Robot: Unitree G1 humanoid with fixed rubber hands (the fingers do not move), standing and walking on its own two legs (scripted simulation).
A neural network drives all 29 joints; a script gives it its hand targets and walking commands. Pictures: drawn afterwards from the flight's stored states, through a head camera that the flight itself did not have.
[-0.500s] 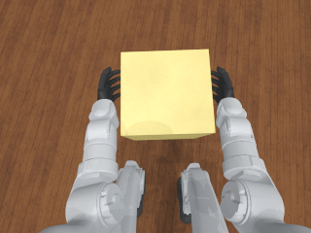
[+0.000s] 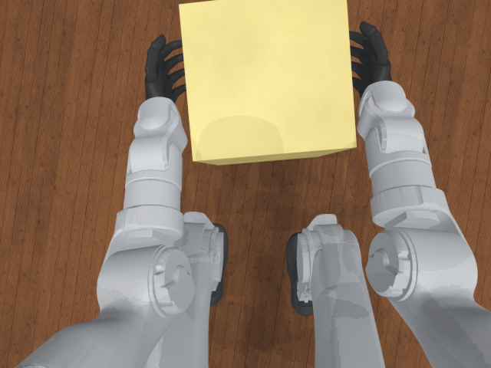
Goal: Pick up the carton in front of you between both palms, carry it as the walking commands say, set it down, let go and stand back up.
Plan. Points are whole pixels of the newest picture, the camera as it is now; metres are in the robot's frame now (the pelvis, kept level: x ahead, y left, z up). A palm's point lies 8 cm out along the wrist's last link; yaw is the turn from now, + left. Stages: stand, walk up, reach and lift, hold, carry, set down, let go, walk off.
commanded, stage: set down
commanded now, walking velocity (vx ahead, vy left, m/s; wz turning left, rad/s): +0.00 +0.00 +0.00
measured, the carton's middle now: (265, 99) +0.51 -0.01 -0.20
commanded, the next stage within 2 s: none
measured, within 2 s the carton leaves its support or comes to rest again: rests again in 1.06 s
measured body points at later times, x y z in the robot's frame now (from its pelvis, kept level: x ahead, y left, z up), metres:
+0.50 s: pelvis +0.00 -0.01 -0.07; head +0.35 -0.04 +0.21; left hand +0.53 +0.15 -0.22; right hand +0.54 -0.16 -0.24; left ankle +0.12 +0.12 -0.42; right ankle +0.09 -0.11 -0.42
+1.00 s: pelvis -0.01 +0.00 -0.09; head +0.35 -0.03 +0.19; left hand +0.53 +0.16 -0.24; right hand +0.54 -0.15 -0.26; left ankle +0.12 +0.12 -0.42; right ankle +0.09 -0.11 -0.42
